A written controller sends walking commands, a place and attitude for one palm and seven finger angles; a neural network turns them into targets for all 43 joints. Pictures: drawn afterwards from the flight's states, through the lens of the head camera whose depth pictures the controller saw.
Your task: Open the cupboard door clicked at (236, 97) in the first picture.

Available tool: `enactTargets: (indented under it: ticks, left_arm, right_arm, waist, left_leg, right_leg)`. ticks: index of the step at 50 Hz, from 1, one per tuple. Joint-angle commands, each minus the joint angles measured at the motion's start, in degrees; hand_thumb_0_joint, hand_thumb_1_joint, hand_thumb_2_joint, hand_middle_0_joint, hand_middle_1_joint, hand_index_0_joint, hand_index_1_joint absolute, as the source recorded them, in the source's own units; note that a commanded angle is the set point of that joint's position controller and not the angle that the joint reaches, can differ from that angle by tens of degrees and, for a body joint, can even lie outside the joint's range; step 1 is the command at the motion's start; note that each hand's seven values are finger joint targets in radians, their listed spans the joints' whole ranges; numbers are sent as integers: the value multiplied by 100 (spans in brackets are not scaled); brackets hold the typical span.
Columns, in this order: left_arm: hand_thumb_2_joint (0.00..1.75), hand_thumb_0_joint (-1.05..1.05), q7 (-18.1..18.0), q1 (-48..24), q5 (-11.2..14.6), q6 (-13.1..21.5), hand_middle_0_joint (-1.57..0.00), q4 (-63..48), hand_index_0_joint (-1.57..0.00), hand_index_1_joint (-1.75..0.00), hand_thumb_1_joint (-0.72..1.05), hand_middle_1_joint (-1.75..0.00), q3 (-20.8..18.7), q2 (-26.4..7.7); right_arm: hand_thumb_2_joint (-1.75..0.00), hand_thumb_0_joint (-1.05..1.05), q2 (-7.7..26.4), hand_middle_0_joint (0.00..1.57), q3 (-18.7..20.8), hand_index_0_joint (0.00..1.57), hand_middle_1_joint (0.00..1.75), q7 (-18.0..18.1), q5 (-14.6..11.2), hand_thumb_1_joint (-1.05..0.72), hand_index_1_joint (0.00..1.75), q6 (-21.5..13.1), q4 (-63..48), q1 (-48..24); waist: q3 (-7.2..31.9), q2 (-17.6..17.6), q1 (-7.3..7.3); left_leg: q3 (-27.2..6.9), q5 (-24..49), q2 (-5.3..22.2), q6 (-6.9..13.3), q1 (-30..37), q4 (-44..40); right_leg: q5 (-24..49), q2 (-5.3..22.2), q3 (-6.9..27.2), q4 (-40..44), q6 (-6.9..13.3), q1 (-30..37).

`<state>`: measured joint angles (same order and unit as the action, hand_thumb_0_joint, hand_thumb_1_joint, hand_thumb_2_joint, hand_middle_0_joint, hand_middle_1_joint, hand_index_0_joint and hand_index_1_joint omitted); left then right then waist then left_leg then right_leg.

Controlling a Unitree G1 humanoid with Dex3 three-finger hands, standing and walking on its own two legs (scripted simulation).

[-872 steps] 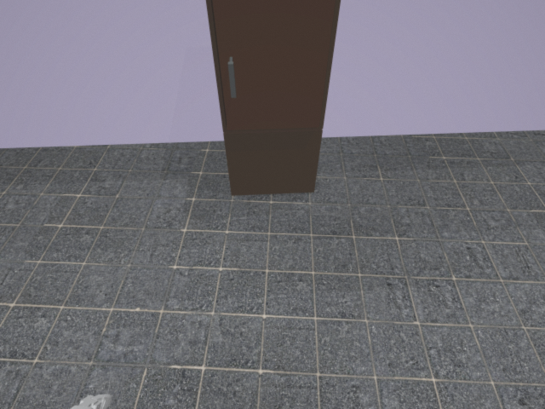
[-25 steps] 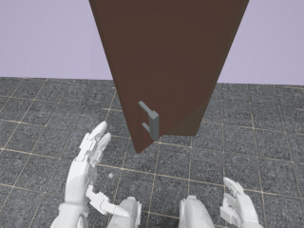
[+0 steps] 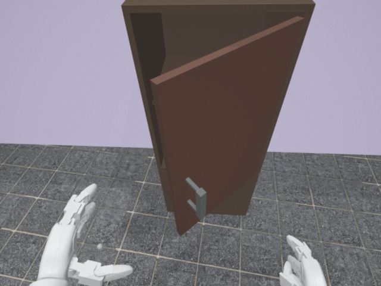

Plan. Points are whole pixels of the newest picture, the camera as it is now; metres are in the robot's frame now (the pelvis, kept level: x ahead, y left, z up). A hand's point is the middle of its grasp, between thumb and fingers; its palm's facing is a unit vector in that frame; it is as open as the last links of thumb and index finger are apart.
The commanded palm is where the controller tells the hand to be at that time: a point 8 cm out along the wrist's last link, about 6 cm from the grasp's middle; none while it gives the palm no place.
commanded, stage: draw the hand back to the body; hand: left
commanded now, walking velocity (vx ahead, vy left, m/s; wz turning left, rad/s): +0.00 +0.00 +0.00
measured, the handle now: (195, 199) +0.35 +0.02 -0.06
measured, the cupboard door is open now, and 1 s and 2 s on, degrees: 43 43 43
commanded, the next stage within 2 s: step back with the hand held close in 0.86 s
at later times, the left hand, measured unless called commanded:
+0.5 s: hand (10, 192) +0.20 +0.26 +0.21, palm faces +0.45 -0.78 -0.43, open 8.9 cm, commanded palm +0.15 +0.30 +0.22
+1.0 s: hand (15, 197) +0.20 +0.25 +0.20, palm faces +0.45 -0.80 -0.40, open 7.4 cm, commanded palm +0.15 +0.29 +0.22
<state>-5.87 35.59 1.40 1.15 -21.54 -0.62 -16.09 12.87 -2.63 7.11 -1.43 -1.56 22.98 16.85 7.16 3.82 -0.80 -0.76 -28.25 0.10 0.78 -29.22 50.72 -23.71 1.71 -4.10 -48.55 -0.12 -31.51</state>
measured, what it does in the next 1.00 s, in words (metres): stands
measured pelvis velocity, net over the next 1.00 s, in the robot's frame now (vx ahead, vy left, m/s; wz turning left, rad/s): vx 0.00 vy -0.01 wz -0.02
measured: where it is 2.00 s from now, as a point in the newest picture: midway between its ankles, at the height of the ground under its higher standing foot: outside the picture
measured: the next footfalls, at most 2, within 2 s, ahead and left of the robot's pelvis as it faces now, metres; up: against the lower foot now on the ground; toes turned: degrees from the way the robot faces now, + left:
none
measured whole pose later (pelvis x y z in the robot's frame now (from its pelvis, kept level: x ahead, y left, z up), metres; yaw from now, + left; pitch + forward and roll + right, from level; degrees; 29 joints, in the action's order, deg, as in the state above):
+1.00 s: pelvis +0.00 -0.01 +0.05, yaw -1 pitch -5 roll -1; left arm -6.2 26.3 2.9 4.8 -22.0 -19.7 -18.6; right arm 12.7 -1.5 5.0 0.1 -7.6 37.2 11.3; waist -1.7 4.1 -3.7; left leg 0.7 -16.1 0.8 0.3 -2.8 23.6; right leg -11.6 0.2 -3.0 -22.0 0.2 -5.7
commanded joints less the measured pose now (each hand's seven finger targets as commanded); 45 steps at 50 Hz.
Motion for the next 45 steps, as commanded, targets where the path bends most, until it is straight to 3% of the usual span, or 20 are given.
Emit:
enactTargets:
  ticks: [1, 6, 13, 15, 18, 23, 24, 26, 28, 33, 36, 45]
  left_arm:
    - [55, 0, -247, -526, -16, 249, -17, -1375, -17, -30, 9, -30, -728, -701]
    - [63, 0, -244, -520, 17, 283, -18, -1489, -18, -30, 27, -30, -1091, -815]
    - [74, 0, -206, -656, 75, 433, -19, -1476, -19, -30, 51, -30, -1792, -1109]
    - [76, 0, -195, -808, 95, 490, -19, -1534, -19, -30, 58, -30, -1917, -1123]
    - [81, 0, -212, -1010, 102, 580, -19, -1513, -19, -30, 69, -30, -2253, -1330]
    - [88, 0, -232, -1343, 160, 718, -20, -1448, -20, -30, 87, -30, -2752, -1577]
    - [90, 0, -224, -1381, 188, 739, -20, -1426, -20, -30, 90, -30, -2771, -1524]
    - [90, 0, -151, -1165, 202, 708, -20, -1032, -20, -30, 90, -30, -2450, -1124]
    - [90, 0, -104, -1160, 200, 698, -20, -986, -20, -30, 90, -30, -2340, -1062]
    - [90, 0, -140, -1357, 151, 752, -20, -1468, -20, -30, 90, -30, -2622, -1479]
    - [90, 0, -158, -1353, 144, 760, -20, -1611, -20, -30, 90, -30, -2631, -1471]
    - [90, 0, -120, -1363, 177, 747, -20, -1208, -20, -30, 90, -30, -2489, -1266]
  right_arm:
    - [-90, 0, 536, 20, 150, 20, 30, 97, 28, -90, 30, -474, -745, -506]
    - [-90, 0, 527, 20, 135, 20, 30, 25, 53, -90, 30, -716, -439, -659]
    - [-90, 0, 534, 20, 168, 20, 30, -85, 87, -90, 30, -891, -72, -906]
    - [-90, 0, 522, 20, 169, 20, 30, -118, 100, -90, 30, -916, 16, -928]
    - [-90, 0, 543, 20, 202, 20, 30, -129, 117, -90, 30, -959, 135, -1030]
    - [-90, 0, 556, 20, 245, 20, 30, -131, 121, -90, 30, -972, 299, -1162]
    - [-90, 0, 542, 20, 246, 20, 30, -139, 126, -90, 30, -964, 308, -1164]
    - [-90, 0, 542, 20, 267, 20, 30, -178, 122, -90, 30, -929, 373, -1170]
    - [-90, 0, 605, 20, 319, 20, 30, -195, 109, -90, 30, -897, 369, -1201]
    - [-90, 0, 606, 20, 339, 20, 30, -177, 150, -90, 30, -887, 345, -1273]
    - [-90, 0, 551, 20, 309, 20, 30, -172, 162, -90, 30, -929, 361, -1285]
    - [-90, 0, 543, 20, 335, 20, 30, -158, 136, -90, 30, -928, 435, -1330]
  waist:
    - [155, -188, -41]
    - [15, -13, -131]
    - [-175, -151, -241]
    - [-241, 48, -237]
    - [-301, -115, -281]
    - [-397, -36, -324]
    - [-437, -62, -308]
    - [-705, -136, -269]
    - [-669, -251, -269]
    - [-191, -16, -341]
    - [-210, 147, -344]
    - [-692, -120, -300]
  left_leg:
    - [-101, 1757, 45, 31, 537, -1407]
    - [-77, 2371, 73, -3, 1050, -1838]
    - [-1, 3177, 122, -53, 1559, -2339]
    - [16, 3237, 126, -82, 1695, -2472]
    - [44, 3066, 124, -69, 1792, -2649]
    - [111, 2751, 94, -40, 1915, -2858]
    - [105, 2722, 101, -46, 1925, -2914]
    - [131, 2623, 110, -29, 1909, -2971]
    - [138, 2653, 115, 1, 1981, -2999]
    - [155, 2819, 66, 13, 2163, -3007]
    - [155, 2931, 43, -9, 2183, -3015]
    - [173, 2374, 59, 13, 2151, -3144]
  right_leg:
    - [1087, -70, 9, 1120, 104, 1091]
    - [1558, -69, 3, 1505, 95, 1659]
    - [2210, -96, -8, 2008, 86, 2348]
    - [2215, -99, -4, 2117, 74, 2410]
    - [2175, -130, 9, 2316, 84, 2556]
    - [2116, -143, 70, 2550, 93, 2722]
    - [2088, -138, 58, 2559, 84, 2742]
    - [1998, -145, 49, 2658, 61, 2630]
    - [2036, -151, 64, 2717, 63, 2699]
    - [2265, -145, 124, 2702, 75, 2997]
    - [2355, -142, 129, 2705, 81, 3019]
    - [1835, -184, 150, 2950, 52, 2782]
